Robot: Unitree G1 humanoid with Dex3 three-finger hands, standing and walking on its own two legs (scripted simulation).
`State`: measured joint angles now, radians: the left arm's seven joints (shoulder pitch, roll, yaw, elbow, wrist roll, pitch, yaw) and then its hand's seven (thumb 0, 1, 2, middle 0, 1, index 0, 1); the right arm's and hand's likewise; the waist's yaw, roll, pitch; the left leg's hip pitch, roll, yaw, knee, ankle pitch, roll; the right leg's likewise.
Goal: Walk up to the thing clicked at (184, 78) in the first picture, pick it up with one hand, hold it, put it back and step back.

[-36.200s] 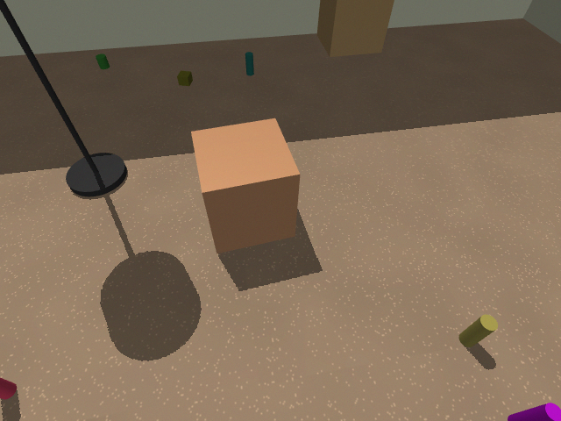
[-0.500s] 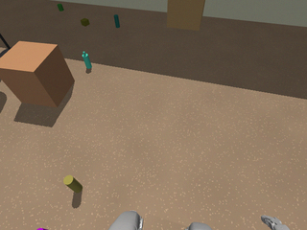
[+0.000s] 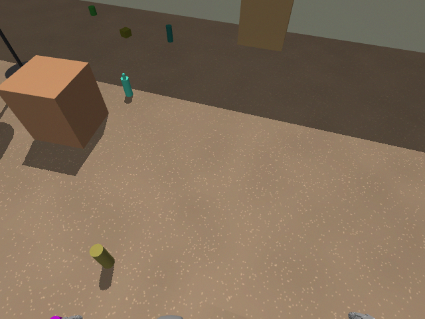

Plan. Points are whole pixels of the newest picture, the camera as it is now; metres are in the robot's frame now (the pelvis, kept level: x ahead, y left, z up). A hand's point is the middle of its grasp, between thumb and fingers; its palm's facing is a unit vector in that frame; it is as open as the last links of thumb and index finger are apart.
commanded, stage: walk up
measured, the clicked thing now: (125, 32) +2.55 +0.84 -0.73
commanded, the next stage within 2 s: stand in 0.24 s
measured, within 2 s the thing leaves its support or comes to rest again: neither
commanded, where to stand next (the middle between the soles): +0.06 -0.01 m, yaw -2 degrees
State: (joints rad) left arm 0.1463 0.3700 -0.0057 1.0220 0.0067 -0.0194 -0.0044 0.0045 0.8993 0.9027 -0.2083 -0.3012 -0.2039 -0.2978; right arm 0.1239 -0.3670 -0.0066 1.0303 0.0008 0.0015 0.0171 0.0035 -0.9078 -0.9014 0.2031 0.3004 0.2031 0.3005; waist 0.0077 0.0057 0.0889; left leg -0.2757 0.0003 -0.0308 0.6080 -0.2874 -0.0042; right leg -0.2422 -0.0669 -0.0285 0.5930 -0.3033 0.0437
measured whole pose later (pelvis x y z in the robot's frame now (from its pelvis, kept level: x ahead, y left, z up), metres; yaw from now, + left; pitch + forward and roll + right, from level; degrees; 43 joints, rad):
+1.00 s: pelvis +0.00 -0.02 +0.02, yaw +0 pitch -3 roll +0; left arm 0.09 0.35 0.00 1.15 0.01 -0.01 -0.01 0.00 0.90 0.90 -0.21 -0.30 -0.20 -0.30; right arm 0.10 -0.35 0.00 1.15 -0.01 0.00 0.01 0.00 -0.91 -0.90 0.20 0.30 0.20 0.30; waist 0.00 0.00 0.06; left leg -0.15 0.04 -0.04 0.34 -0.15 -0.04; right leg -0.12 -0.02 -0.04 0.33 -0.17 0.01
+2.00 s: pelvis +0.02 -0.02 +0.02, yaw +0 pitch -1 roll +0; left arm 0.10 0.35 0.01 1.14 0.01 -0.01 -0.01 0.00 0.90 0.90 -0.21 -0.30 -0.20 -0.30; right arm 0.09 -0.35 0.01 1.14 -0.01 0.00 0.01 0.00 -0.91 -0.90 0.20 0.30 0.20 0.30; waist 0.00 0.00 0.05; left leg -0.13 0.04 -0.04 0.33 -0.17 -0.04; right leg -0.11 -0.03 -0.04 0.33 -0.20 0.01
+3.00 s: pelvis +0.04 -0.01 +0.01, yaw +1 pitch -1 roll -1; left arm 0.19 0.38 0.08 1.04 0.05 -0.05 -0.06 0.00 0.90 0.90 -0.21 -0.30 -0.21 -0.30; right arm 0.18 -0.40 -0.07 1.07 -0.04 -0.01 0.06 0.00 -0.91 -0.90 0.20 0.30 0.20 0.30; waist 0.03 0.01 0.03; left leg -0.32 0.05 0.01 0.72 -0.43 0.02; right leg -0.13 -0.04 -0.05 0.41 -0.27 -0.03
